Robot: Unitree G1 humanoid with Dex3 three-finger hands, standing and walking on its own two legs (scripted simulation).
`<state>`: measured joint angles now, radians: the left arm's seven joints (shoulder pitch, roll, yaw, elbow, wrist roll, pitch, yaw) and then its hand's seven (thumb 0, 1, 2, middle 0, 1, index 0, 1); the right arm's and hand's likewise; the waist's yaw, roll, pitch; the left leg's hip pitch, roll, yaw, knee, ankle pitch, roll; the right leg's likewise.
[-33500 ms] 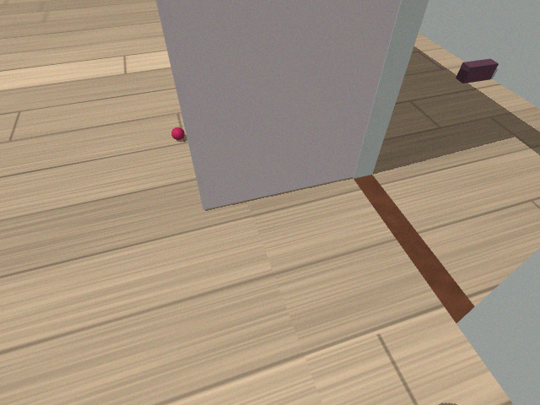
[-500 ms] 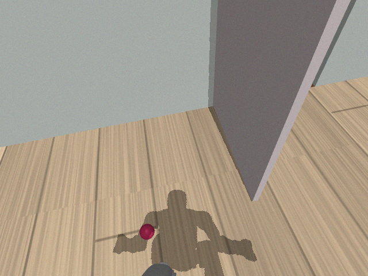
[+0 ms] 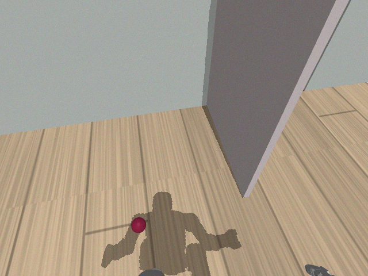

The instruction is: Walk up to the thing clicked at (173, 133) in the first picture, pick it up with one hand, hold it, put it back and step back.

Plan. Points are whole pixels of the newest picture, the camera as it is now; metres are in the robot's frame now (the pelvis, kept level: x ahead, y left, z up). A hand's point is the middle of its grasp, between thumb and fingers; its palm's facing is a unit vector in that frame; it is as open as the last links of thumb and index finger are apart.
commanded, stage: walk up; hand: left
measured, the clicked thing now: (138, 225) +0.47 +0.26 -0.72
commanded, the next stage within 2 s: none
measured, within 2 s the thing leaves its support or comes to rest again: neither
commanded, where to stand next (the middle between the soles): +0.09 +0.01 m, yaw +2 degrees
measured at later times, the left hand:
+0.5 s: hand out of the picture +0.12 +0.26 -0.13, palm faces +0.06 -0.94 -0.34, open 7.3 cm
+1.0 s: hand out of the picture +0.10 +0.30 -0.14, palm faces +0.06 -0.93 -0.35, open 7.3 cm
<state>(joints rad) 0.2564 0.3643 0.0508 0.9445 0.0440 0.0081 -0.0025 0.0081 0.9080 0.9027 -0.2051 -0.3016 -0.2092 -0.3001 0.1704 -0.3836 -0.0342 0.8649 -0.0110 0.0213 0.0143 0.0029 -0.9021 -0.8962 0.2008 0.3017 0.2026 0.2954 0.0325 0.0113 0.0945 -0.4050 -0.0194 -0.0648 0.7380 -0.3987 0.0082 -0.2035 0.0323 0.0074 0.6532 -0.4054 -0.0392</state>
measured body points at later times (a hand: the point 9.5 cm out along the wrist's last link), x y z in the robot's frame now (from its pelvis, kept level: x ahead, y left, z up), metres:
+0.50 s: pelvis +0.02 +0.00 +0.02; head +0.03 +0.01 +0.46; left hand +0.12 +0.31 -0.11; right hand +0.12 -0.30 -0.10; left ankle +0.06 +0.13 -0.72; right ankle -0.03 -0.11 -0.72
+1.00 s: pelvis +0.08 +0.03 +0.02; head +0.11 +0.05 +0.46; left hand +0.10 +0.35 -0.12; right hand +0.15 -0.29 -0.09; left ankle +0.08 +0.13 -0.72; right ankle +0.10 -0.13 -0.67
